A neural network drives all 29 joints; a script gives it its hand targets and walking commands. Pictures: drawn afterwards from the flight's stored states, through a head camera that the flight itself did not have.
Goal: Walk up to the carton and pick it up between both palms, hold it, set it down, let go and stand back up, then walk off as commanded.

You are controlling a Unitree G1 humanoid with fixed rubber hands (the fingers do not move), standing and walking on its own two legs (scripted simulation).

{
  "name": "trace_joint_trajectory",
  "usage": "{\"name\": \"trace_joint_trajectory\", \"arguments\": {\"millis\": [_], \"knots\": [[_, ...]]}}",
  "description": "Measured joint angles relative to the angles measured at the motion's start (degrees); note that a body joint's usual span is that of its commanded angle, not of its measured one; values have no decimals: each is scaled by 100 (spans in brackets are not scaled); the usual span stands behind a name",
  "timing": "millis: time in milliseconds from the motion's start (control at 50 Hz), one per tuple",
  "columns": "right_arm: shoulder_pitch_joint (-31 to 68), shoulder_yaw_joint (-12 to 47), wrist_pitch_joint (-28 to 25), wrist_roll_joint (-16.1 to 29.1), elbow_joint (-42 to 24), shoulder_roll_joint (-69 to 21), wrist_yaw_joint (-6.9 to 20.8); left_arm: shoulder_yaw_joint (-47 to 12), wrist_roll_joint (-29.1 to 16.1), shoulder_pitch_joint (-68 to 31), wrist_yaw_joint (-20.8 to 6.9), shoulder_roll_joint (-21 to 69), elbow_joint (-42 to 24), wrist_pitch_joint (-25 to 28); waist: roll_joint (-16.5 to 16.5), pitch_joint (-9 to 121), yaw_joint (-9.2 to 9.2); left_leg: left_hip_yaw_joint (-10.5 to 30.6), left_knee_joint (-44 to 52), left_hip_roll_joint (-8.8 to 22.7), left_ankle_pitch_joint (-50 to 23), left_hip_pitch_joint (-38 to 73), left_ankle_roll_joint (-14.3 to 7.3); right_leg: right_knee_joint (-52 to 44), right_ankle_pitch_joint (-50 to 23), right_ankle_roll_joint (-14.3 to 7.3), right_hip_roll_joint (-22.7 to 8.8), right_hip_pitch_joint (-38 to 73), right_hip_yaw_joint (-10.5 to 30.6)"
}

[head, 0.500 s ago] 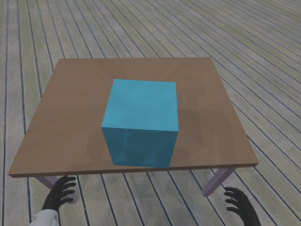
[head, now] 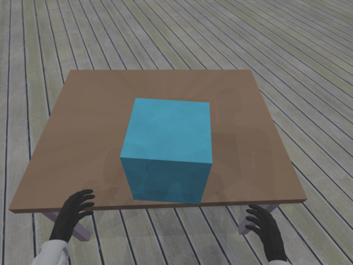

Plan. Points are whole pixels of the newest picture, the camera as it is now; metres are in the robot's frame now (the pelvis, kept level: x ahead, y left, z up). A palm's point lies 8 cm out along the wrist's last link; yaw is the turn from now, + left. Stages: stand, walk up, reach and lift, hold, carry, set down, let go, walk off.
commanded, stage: reach and lift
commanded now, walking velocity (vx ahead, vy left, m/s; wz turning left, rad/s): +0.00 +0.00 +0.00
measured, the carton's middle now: (169, 153) +0.44 +0.05 -0.07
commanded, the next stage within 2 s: none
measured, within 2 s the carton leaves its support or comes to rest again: neither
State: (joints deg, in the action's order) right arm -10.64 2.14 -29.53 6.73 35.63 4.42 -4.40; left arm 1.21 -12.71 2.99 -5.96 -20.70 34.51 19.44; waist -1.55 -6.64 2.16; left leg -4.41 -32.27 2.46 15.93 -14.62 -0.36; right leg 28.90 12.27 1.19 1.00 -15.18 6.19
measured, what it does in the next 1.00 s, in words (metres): stands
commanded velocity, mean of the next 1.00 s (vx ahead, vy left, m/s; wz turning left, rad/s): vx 0.00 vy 0.00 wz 0.00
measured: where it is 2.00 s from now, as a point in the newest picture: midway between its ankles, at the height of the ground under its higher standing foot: outside the picture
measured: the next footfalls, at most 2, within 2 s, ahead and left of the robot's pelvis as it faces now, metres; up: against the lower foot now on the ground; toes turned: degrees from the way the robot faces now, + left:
none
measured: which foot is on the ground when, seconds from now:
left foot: down 0.00-1.00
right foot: down 0.00-1.00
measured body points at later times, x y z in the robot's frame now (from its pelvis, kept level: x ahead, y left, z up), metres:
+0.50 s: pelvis +0.02 +0.00 +0.00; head +0.06 +0.03 +0.45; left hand +0.25 +0.27 -0.03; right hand +0.29 -0.16 -0.01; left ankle +0.02 +0.11 -0.73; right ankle +0.04 -0.15 -0.73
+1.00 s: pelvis +0.02 +0.01 +0.00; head +0.05 +0.03 +0.45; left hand +0.34 +0.26 +0.03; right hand +0.35 -0.14 +0.03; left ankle +0.02 +0.11 -0.73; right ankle +0.04 -0.15 -0.73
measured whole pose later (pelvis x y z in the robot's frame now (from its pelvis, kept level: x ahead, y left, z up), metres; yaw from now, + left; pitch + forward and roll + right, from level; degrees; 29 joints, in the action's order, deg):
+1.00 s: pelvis +0.02 +0.01 +0.00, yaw +0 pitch +0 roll -2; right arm 13.9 -0.2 -12.9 9.2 34.5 2.7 -8.8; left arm -1.1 -15.7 -11.9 -3.5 -20.5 29.5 6.0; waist -1.6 -2.5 2.2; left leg -4.4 -31.7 2.5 17.4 -14.6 -0.5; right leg 26.4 12.8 1.2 1.0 -14.2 6.2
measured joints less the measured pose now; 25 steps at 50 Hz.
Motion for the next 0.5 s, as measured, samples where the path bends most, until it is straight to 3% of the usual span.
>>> {"name": "trace_joint_trajectory", "arguments": {"millis": [240, 500], "knots": [[295, 104, -218, 127, -97, -174, -104, -133, -205, -1, 83, 21, 3, 361, 0, 0, 30, 0, 0, -1, 45, 0, -9, -59, 13, 0, -3, 27, 0], [1271, -24, 569, 127, -94, -174, -163, -228, -394, -47, 289, 20, -46, 266, 0, 116, 30, 0, 5, -1, 129, 0, -14, -73, 92, 0, -3, 31, 0]]}}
